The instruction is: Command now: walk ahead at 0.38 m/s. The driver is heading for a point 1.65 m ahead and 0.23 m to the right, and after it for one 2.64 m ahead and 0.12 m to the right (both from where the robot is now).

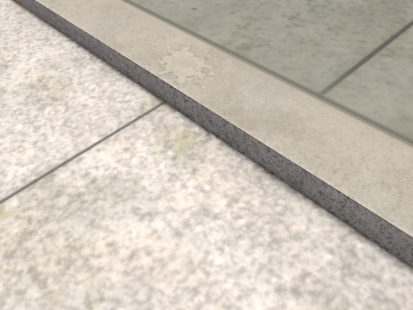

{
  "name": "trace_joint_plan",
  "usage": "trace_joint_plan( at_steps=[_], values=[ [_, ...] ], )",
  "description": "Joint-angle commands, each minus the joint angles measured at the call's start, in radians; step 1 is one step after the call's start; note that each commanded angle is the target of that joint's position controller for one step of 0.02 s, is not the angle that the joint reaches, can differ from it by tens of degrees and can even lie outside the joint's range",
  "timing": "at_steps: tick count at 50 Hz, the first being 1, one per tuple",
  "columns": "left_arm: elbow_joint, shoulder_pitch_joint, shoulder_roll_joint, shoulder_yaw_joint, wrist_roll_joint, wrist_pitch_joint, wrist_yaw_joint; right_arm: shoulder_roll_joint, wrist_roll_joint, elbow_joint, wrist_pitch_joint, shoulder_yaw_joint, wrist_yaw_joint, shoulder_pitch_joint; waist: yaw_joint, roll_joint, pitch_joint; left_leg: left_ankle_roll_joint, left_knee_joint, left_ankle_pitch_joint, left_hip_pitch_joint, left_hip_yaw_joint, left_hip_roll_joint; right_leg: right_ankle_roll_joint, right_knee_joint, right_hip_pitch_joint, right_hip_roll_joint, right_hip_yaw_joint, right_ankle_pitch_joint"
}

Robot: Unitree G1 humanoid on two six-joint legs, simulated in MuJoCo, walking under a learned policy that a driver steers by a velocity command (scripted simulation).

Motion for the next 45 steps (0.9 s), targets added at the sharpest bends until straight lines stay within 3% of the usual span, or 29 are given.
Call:
trace_joint_plan(
  at_steps=[1, 3, 8, 10, 14, 16, 17, 18, 19, 20, 21, 22, 23, 24, 26, 28, 30, 32, 35, 37, 39, 41, 42, 43, 44, 45],
  values=[
    [-0.034, 0.055, 0.136, 0.016, -0.008, -0.016, -0.009, -0.100, -0.012, -0.092, -0.041, -0.018, 0.010, -0.156, 0.015, -0.114, 0.130, 0.007, 0.125, 0.106, -0.496, -0.029, 0.098, -0.120, -0.343, 0.267, -0.336, 0.437, -0.028],
    [-0.029, 0.082, 0.088, 0.000, 0.002, -0.008, -0.004, -0.085, -0.017, -0.094, -0.039, -0.023, 0.017, -0.187, 0.019, -0.127, 0.110, -0.014, 0.048, 0.213, -0.431, -0.003, 0.105, -0.088, -0.352, 0.241, -0.263, 0.298, 0.113],
    [-0.032, 0.129, 0.129, 0.001, 0.006, 0.005, 0.023, -0.016, -0.023, -0.158, -0.036, 0.001, 0.034, -0.369, 0.060, -0.135, 0.150, -0.054, -0.263, 0.436, -0.298, 0.068, 0.056, -0.082, -0.379, 0.108, -0.197, 0.152, 0.249],
    [-0.026, 0.150, 0.148, 0.007, 0.002, 0.004, 0.026, -0.014, -0.020, -0.183, -0.036, 0.010, 0.046, -0.415, 0.070, -0.136, 0.164, -0.054, -0.335, 0.491, -0.243, 0.072, 0.049, -0.084, -0.392, 0.087, -0.211, 0.138, 0.253],
    [-0.009, 0.168, 0.156, 0.021, -0.017, 0.012, 0.023, -0.047, -0.012, -0.233, -0.044, 0.014, 0.063, -0.466, 0.061, -0.125, 0.184, -0.013, -0.439, 0.478, -0.253, 0.041, 0.060, -0.074, -0.343, 0.207, -0.258, 0.117, 0.347],
    [-0.013, 0.154, 0.180, 0.033, -0.014, 0.023, 0.022, -0.078, -0.015, -0.237, -0.051, 0.006, 0.067, -0.434, 0.028, -0.131, 0.143, 0.011, -0.456, 0.424, -0.185, 0.051, 0.040, -0.060, -0.262, 0.270, -0.275, 0.103, 0.562],
    [-0.018, 0.130, 0.205, 0.042, -0.011, 0.028, 0.021, -0.103, -0.016, -0.221, -0.050, -0.004, 0.062, -0.359, -0.015, -0.163, 0.092, 0.029, -0.436, 0.402, -0.076, 0.041, 0.035, -0.053, -0.180, 0.268, -0.290, 0.110, 0.723],
    [-0.024, 0.092, 0.206, 0.044, -0.006, 0.030, 0.016, -0.142, -0.016, -0.176, -0.046, -0.025, 0.051, -0.206, -0.091, -0.169, 0.016, 0.060, -0.424, 0.417, 0.100, 0.026, 0.036, -0.047, -0.034, 0.228, -0.276, 0.113, 0.856],
    [-0.037, 0.049, 0.175, 0.034, -0.005, 0.024, 0.010, -0.177, -0.021, -0.108, -0.039, -0.047, 0.037, -0.017, -0.180, -0.129, -0.063, 0.089, -0.453, 0.493, 0.334, 0.011, 0.061, -0.021, 0.186, 0.103, -0.209, 0.094, 0.824],
    [-0.083, 0.012, 0.096, 0.013, 0.006, 0.009, 0.003, -0.224, -0.053, -0.048, -0.036, -0.053, 0.030, 0.156, -0.203, 0.114, -0.189, 0.144, -0.372, 0.731, 0.657, -0.144, 0.245, 0.031, 0.625, -0.199, -0.059, 0.009, 0.148],
    [-0.072, 0.151, 0.022, -0.010, -0.008, -0.012, -0.001, -0.197, -0.072, -0.062, -0.036, -0.025, 0.037, 0.147, -0.110, 0.240, -0.282, 0.243, -0.306, 0.997, 0.867, -0.375, 0.381, 0.043, 0.896, -0.479, 0.019, 0.137, -0.296],
    [-0.067, 0.154, 0.079, 0.003, -0.050, -0.023, 0.001, -0.181, -0.060, -0.047, -0.029, -0.037, 0.041, 0.155, -0.136, 0.164, -0.291, 0.285, -0.423, 0.693, 0.783, -0.390, 0.387, 0.035, 0.952, -0.537, -0.010, 0.182, -0.258],
    [-0.101, 0.053, 0.134, 0.016, -0.063, -0.028, 0.005, -0.133, -0.050, -0.063, -0.040, -0.025, 0.044, 0.083, -0.114, 0.074, -0.170, 0.252, -0.499, 0.515, 0.651, -0.335, 0.333, 0.030, 0.906, -0.572, -0.073, 0.155, -0.179],
    [-0.125, -0.012, 0.155, 0.027, -0.053, -0.021, 0.016, -0.095, -0.042, -0.083, -0.046, -0.012, 0.048, -0.015, -0.072, -0.003, -0.075, 0.212, -0.563, 0.466, 0.487, -0.283, 0.300, 0.037, 0.843, -0.553, -0.121, 0.120, -0.086],
    [-0.132, 0.000, 0.118, 0.028, -0.021, 0.003, 0.022, -0.086, -0.054, -0.092, -0.055, -0.003, 0.055, -0.060, -0.014, -0.026, -0.022, 0.221, -0.639, 0.473, 0.293, -0.280, 0.303, 0.049, 0.801, -0.473, -0.169, 0.123, -0.023],
    [-0.149, -0.009, 0.086, 0.025, -0.018, 0.019, 0.019, -0.088, -0.049, -0.079, -0.057, 0.002, 0.047, -0.051, 0.014, 0.001, 0.017, 0.204, -0.692, 0.469, 0.199, -0.222, 0.281, 0.051, 0.707, -0.459, -0.199, 0.121, -0.001],
    [-0.195, -0.105, 0.106, 0.027, -0.009, 0.021, 0.019, -0.112, -0.052, -0.068, -0.055, 0.000, 0.028, -0.020, 0.002, 0.013, 0.052, 0.191, -0.718, 0.552, 0.176, -0.151, 0.252, 0.064, 0.581, -0.507, -0.204, 0.097, 0.091],
    [-0.231, -0.199, 0.098, 0.019, 0.000, 0.015, 0.011, -0.123, -0.048, -0.061, -0.049, -0.002, 0.012, 0.009, -0.019, 0.008, 0.064, 0.156, -0.723, 0.589, 0.163, -0.067, 0.190, 0.058, 0.385, -0.481, -0.181, 0.063, 0.251],
    [-0.271, -0.342, 0.075, 0.001, -0.007, 0.010, -0.006, -0.144, -0.037, -0.037, -0.044, -0.004, 0.004, 0.094, -0.069, 0.007, 0.073, 0.126, -0.736, 0.557, 0.181, -0.021, 0.158, 0.047, 0.167, -0.396, -0.114, 0.006, 0.425],
    [-0.297, -0.399, 0.089, -0.003, -0.016, 0.013, -0.015, -0.151, -0.028, -0.012, -0.038, -0.006, 0.004, 0.150, -0.084, 0.004, 0.086, 0.123, -0.724, 0.524, 0.269, -0.037, 0.190, 0.034, 0.100, -0.411, -0.100, 0.015, 0.432],
    [-0.318, -0.421, 0.113, 0.000, -0.018, 0.013, -0.025, -0.158, -0.026, 0.004, -0.026, -0.010, 0.001, 0.177, -0.071, 0.001, 0.090, 0.110, -0.678, 0.573, 0.378, -0.050, 0.237, 0.007, 0.066, -0.440, -0.095, 0.032, 0.373],
    [-0.312, -0.363, 0.162, 0.016, -0.017, 0.011, -0.031, -0.181, -0.031, -0.001, -0.012, -0.017, -0.002, 0.158, -0.021, 0.020, 0.041, 0.083, -0.575, 0.776, 0.448, -0.042, 0.252, -0.022, 0.055, -0.356, -0.062, 0.016, 0.287],
    [-0.285, -0.263, 0.191, 0.032, -0.016, 0.011, -0.030, -0.182, -0.035, -0.007, -0.004, -0.016, -0.002, 0.139, 0.039, 0.027, -0.022, 0.065, -0.450, 0.910, 0.442, -0.019, 0.230, -0.043, 0.042, -0.215, -0.032, -0.009, 0.277],
    [-0.234, -0.091, 0.237, 0.054, -0.013, 0.013, -0.025, -0.158, -0.044, -0.020, 0.001, -0.005, -0.001, 0.131, 0.111, 0.011, -0.127, 0.039, -0.241, 0.889, 0.348, 0.013, 0.178, -0.077, 0.057, 0.030, -0.050, 0.012, 0.303],
    [-0.210, 0.055, 0.326, 0.074, 0.005, 0.015, -0.019, -0.077, -0.057, -0.037, -0.009, 0.022, 0.007, 0.216, 0.103, -0.138, -0.279, -0.013, 0.126, 0.540, 0.009, 0.059, 0.066, -0.198, 0.070, 0.418, -0.288, 0.343, 0.256],
    [-0.193, 0.099, 0.312, 0.066, 0.002, 0.021, -0.025, -0.010, -0.047, -0.016, -0.032, 0.045, 0.018, 0.287, 0.081, -0.308, -0.399, -0.037, 0.382, -0.210, -0.239, -0.027, -0.066, -0.304, -0.089, 0.598, -0.439, 0.747, 0.111]
  ],
)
